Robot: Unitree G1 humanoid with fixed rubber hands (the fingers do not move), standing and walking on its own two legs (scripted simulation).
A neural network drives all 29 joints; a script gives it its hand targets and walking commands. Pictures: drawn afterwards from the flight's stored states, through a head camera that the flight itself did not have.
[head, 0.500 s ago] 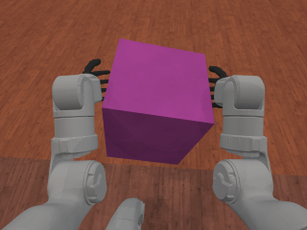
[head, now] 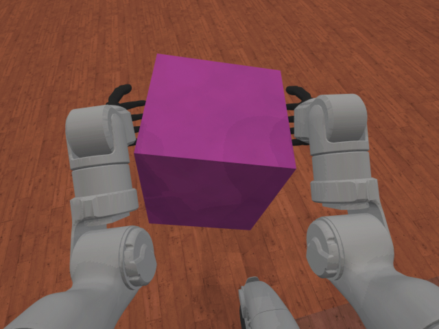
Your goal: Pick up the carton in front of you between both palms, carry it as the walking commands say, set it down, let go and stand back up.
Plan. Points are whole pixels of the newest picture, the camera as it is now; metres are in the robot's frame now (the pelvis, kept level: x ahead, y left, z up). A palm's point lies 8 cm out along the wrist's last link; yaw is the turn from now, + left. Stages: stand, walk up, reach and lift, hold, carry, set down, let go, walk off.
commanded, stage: carry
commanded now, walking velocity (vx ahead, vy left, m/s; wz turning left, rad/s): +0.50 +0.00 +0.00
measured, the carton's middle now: (209, 152) +0.40 -0.04 +0.08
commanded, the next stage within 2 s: none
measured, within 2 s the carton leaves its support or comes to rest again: neither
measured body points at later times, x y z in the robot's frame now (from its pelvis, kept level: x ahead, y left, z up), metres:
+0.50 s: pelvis +0.36 -0.07 +0.04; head +0.38 -0.11 +0.49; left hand +0.76 +0.08 +0.23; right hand +0.77 -0.21 +0.20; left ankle +0.53 +0.03 -0.66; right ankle +0.21 -0.11 -0.69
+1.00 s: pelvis +0.72 -0.13 +0.04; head +0.73 -0.15 +0.49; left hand +1.03 +0.03 +0.11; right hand +1.04 -0.27 +0.09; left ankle +0.60 -0.02 -0.63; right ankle +0.79 -0.22 -0.69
